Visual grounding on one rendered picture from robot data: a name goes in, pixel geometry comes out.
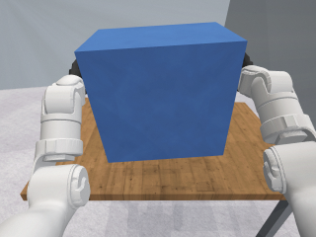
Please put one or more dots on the right robot hand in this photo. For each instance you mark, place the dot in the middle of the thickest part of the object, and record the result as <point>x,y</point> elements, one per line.
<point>246,61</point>

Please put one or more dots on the left robot forearm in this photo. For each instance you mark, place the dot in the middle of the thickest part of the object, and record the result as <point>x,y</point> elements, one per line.
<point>60,123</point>

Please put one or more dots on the robot right upper arm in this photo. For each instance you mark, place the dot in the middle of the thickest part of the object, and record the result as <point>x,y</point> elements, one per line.
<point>291,170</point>

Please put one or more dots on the carton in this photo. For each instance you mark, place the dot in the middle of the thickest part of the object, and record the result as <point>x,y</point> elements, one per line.
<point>162,92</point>

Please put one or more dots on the right robot forearm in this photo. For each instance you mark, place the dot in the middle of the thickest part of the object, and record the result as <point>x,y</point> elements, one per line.
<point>282,119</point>

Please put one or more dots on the table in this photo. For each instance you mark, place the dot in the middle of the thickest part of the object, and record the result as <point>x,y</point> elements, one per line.
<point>238,174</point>

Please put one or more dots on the left robot hand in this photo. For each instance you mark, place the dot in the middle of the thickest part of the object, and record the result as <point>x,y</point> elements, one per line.
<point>75,71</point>

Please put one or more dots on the robot left upper arm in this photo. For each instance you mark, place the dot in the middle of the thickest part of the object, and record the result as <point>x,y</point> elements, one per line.
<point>54,195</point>

